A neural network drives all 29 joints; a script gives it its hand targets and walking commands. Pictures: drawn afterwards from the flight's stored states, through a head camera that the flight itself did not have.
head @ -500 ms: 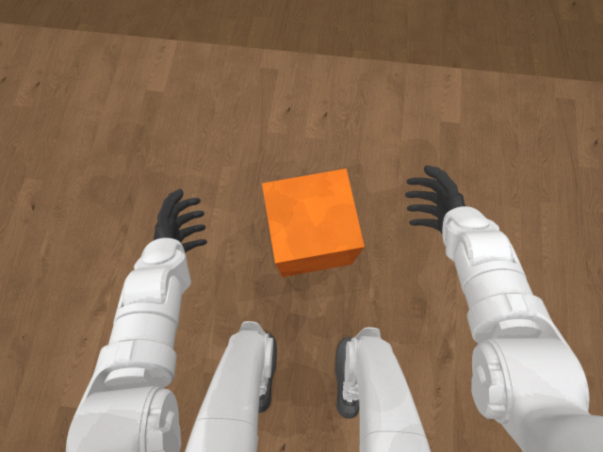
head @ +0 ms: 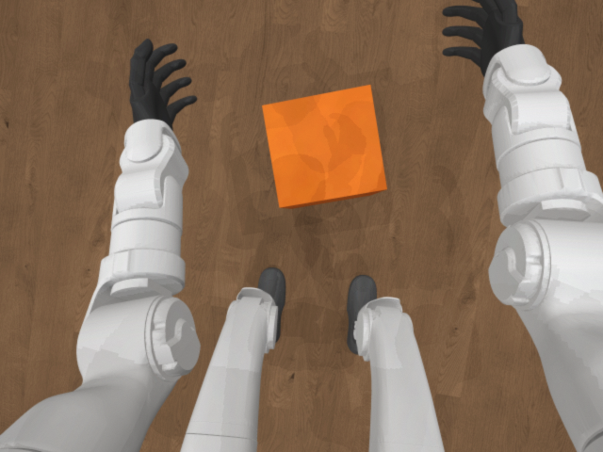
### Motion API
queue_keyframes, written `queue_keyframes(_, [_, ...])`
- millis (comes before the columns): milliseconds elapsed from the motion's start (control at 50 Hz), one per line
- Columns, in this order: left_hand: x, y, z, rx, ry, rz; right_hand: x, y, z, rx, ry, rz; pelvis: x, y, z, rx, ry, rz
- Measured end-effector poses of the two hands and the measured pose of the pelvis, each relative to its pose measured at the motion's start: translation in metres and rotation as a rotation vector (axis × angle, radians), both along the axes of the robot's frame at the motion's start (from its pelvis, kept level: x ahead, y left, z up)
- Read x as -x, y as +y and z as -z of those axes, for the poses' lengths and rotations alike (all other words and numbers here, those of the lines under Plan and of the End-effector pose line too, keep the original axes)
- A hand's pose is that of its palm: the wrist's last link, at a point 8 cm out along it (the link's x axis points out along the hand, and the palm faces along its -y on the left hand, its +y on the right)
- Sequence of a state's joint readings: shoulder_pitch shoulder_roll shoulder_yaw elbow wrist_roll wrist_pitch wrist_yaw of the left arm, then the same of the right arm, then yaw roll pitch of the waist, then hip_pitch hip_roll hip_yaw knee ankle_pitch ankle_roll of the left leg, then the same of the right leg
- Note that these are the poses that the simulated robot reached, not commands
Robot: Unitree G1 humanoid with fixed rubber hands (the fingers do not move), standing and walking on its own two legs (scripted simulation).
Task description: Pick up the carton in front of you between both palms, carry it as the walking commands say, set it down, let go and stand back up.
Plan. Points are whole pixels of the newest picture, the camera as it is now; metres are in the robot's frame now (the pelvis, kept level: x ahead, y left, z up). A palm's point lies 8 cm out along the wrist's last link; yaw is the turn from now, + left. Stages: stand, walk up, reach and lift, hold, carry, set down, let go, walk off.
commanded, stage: reach and lift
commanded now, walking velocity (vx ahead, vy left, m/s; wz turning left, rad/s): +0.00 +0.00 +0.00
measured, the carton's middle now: (324, 156) +0.49 +0.01 -0.52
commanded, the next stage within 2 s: none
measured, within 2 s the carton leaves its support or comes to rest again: leaves its support in 1.60 s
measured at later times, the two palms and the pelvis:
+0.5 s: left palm (218, 159) +0.45 +0.20 -0.35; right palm (429, 129) +0.52 -0.17 -0.36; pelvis -0.05 +0.01 -0.20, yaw +2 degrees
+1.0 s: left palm (231, 158) +0.47 +0.21 -0.45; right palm (402, 138) +0.52 -0.15 -0.46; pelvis -0.05 +0.01 -0.28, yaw +3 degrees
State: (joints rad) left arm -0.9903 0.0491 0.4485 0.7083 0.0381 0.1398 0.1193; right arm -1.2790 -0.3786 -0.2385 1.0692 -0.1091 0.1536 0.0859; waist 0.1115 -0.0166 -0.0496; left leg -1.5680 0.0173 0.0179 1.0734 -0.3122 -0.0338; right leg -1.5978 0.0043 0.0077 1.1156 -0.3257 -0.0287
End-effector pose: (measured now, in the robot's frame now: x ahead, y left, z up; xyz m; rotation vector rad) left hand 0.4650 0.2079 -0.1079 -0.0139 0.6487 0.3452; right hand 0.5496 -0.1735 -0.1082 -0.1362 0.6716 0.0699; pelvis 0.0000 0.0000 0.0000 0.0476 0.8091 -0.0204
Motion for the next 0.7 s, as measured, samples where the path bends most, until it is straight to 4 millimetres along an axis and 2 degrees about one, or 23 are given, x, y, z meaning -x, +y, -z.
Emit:
queue_keyframes(80, [0.001,-0.001,0.025,0.005,0.014,0.0,0.003,0.003,0.025,-0.01,0.013,0.009,-0.005,0.001,0.012,-0.005,0.053,-0.001])
queue_keyframes(160, [0.004,-0.002,0.062,0.011,0.038,0.007,0.011,0.005,0.064,-0.014,0.034,0.025,-0.004,0.003,0.036,-0.011,0.094,0.001])
queue_keyframes(340, [0.011,-0.003,0.167,0.014,0.052,0.022,0.029,0.002,0.175,0.006,0.035,0.054,0.018,0.011,0.124,-0.02,0.099,-0.004])
queue_keyframes(440, [0.014,-0.002,0.217,0.018,0.054,0.02,0.031,0.001,0.225,0.012,0.021,0.055,0.036,0.012,0.175,-0.023,0.042,-0.008])
queue_keyframes(560, [0.013,-0.005,0.265,0.028,0.07,0.018,0.028,0.006,0.269,0.009,0.025,0.054,0.054,0.011,0.221,-0.025,-0.05,-0.011])
queue_keyframes(700, [0.012,-0.008,0.311,0.034,0.109,0.03,0.027,0.011,0.314,0.007,0.061,0.054,0.062,0.009,0.254,-0.028,-0.126,-0.013])
